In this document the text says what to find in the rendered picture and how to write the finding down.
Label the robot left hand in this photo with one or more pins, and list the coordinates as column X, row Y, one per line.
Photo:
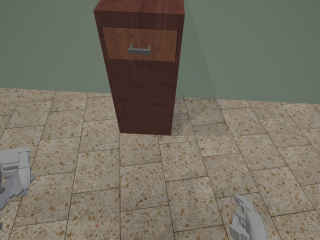
column 15, row 166

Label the robot right hand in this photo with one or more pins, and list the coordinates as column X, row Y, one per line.
column 252, row 228

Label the handle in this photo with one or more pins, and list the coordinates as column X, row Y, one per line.
column 139, row 51

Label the drawer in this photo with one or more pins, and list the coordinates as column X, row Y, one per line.
column 162, row 43

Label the cabinet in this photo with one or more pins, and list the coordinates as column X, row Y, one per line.
column 143, row 91

